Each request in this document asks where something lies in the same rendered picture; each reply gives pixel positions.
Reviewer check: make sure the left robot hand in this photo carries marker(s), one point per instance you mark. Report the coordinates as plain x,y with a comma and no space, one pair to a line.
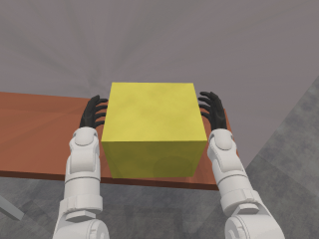
89,115

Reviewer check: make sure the robot left forearm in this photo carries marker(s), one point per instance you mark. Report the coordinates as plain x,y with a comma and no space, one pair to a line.
82,200

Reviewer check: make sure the robot right forearm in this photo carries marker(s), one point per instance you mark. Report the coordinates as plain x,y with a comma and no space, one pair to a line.
237,194

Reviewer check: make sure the carton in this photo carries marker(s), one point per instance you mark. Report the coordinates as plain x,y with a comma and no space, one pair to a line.
153,130

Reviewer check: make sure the right robot upper arm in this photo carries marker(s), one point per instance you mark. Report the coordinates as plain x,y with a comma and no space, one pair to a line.
252,226

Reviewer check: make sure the right robot hand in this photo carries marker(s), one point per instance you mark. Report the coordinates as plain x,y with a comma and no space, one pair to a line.
216,116

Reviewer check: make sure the table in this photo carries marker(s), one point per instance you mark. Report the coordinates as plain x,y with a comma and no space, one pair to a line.
35,135

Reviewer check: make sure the left robot upper arm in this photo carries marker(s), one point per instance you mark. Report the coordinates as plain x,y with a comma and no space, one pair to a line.
91,229

